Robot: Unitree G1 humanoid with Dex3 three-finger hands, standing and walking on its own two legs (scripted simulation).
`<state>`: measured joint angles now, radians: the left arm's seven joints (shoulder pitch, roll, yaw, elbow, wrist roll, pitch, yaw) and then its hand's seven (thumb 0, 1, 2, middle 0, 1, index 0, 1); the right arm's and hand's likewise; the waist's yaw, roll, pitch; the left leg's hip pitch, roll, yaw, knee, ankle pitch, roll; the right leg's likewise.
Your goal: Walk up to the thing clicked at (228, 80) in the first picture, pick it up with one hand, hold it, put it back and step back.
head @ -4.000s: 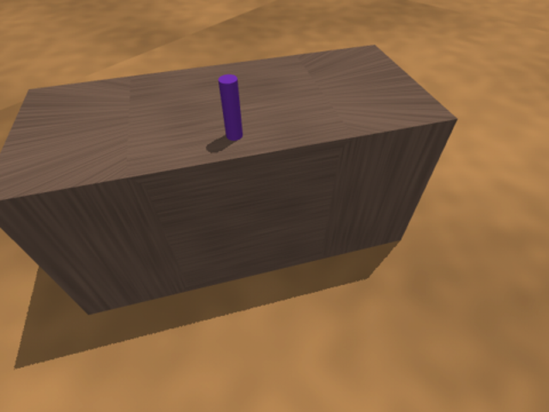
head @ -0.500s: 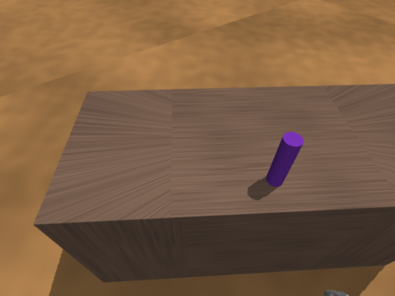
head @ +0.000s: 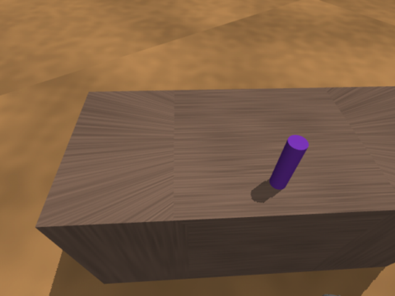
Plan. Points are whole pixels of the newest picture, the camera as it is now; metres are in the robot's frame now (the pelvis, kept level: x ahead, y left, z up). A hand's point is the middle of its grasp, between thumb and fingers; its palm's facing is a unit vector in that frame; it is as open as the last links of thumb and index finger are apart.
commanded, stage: walk up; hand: right
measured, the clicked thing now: (286, 164) +0.44 -0.23 -0.04
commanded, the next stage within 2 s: stand in 0.18 s
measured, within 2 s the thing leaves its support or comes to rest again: neither
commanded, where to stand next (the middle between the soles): +0.02 -0.03 m, yaw +1 degrees
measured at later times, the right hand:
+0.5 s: hand out of the picture +0.09 -0.25 -0.16, palm faces -0.01 +0.94 -0.34, open 7.4 cm
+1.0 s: hand out of the picture +0.10 -0.25 -0.15, palm faces -0.01 +0.94 -0.34, open 7.4 cm
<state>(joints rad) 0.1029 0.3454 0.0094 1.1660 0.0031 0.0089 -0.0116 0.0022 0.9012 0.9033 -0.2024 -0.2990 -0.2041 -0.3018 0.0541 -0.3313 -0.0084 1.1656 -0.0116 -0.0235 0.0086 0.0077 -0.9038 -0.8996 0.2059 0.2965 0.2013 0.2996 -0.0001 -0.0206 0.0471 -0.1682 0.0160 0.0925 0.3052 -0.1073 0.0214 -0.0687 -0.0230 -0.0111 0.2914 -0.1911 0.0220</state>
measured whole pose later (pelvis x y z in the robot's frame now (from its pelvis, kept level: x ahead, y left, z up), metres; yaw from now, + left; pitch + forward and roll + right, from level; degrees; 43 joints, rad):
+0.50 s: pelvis +0.01 +0.00 +0.00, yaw +0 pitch -2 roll +0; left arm 0.12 0.35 0.00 1.13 0.01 -0.02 0.00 0.00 0.90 0.90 -0.20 -0.30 -0.20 -0.30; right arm 0.09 -0.34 -0.01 1.16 -0.01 -0.01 0.01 0.01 -0.90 -0.90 0.21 0.30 0.20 0.30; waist -0.01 -0.01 0.04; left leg -0.16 0.01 0.09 0.32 -0.14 0.02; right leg -0.04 -0.03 -0.02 0.29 -0.21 0.02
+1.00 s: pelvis +0.02 +0.00 +0.00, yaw +1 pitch -2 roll +0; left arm 0.12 0.35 -0.01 1.12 0.01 -0.01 0.00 0.00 0.90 0.90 -0.20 -0.30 -0.20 -0.30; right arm 0.08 -0.34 -0.01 1.15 -0.01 -0.01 0.01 0.01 -0.90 -0.90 0.21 0.30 0.20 0.30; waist -0.01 -0.01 0.04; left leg -0.14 0.00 0.08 0.32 -0.14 0.03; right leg -0.02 -0.03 -0.02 0.27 -0.21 0.03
